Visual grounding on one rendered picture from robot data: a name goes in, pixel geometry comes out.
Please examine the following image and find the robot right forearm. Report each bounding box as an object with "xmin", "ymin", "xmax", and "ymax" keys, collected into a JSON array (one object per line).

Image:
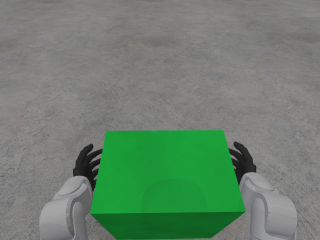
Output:
[{"xmin": 239, "ymin": 172, "xmax": 298, "ymax": 240}]

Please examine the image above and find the carton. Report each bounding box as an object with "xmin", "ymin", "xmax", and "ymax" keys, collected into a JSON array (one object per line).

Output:
[{"xmin": 90, "ymin": 130, "xmax": 246, "ymax": 240}]

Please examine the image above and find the right robot hand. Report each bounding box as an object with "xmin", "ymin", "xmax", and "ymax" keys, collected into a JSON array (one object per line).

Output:
[{"xmin": 228, "ymin": 141, "xmax": 257, "ymax": 185}]

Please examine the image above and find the robot left forearm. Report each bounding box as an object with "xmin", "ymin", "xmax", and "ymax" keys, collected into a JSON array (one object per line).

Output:
[{"xmin": 39, "ymin": 176, "xmax": 93, "ymax": 240}]

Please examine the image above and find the left robot hand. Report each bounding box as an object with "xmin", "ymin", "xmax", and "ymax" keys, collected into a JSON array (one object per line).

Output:
[{"xmin": 73, "ymin": 143, "xmax": 103, "ymax": 191}]

